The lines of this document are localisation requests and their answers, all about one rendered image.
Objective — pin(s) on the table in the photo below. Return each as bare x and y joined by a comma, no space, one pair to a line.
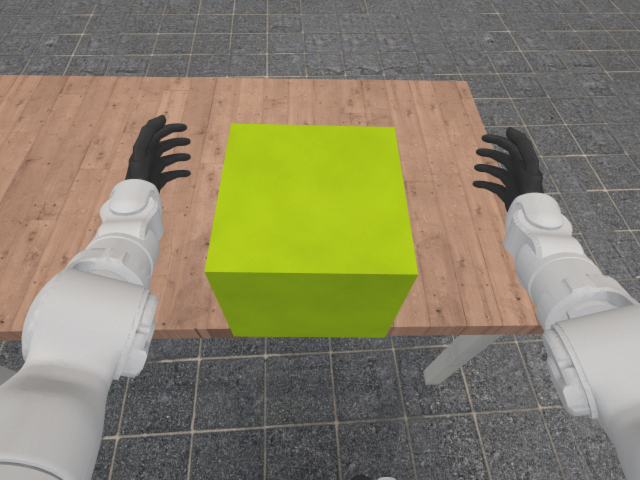
65,143

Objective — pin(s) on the robot left hand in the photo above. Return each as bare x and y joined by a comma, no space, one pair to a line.
146,162

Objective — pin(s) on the carton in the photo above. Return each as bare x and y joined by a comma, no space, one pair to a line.
311,235

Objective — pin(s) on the right robot forearm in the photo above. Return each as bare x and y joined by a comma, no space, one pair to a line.
551,265

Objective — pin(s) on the right robot upper arm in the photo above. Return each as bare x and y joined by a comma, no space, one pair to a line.
594,364

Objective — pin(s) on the robot right hand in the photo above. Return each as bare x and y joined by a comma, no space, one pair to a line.
524,175

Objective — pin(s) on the left robot forearm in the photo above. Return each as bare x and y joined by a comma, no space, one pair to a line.
125,247

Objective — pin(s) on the left robot upper arm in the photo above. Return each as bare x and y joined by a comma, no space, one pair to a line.
92,330

